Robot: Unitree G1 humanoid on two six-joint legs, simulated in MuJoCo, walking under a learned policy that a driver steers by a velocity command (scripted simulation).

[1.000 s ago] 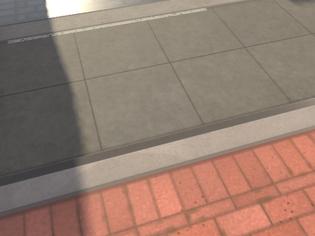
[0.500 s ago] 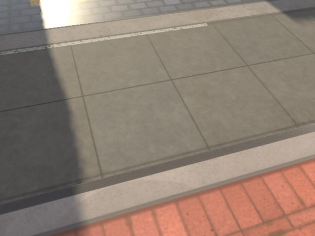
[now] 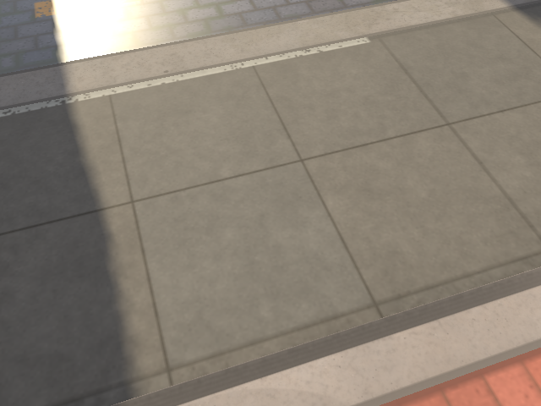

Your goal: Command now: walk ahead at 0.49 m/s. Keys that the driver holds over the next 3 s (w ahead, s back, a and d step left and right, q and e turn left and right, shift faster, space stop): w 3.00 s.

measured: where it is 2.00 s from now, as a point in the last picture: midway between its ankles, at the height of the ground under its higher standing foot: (293, 194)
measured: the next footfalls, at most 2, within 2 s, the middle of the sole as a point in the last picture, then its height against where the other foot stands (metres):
left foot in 0.44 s outside the picture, level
right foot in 1.16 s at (325, 291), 0.11 m lower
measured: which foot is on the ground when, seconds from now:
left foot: up 0.00-0.42, down 0.44-1.00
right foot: down 0.00-0.46, up 0.48-1.00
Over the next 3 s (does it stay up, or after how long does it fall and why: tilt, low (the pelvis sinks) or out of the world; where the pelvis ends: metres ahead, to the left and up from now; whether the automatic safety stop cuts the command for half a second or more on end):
stays up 1.69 -0.03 -0.09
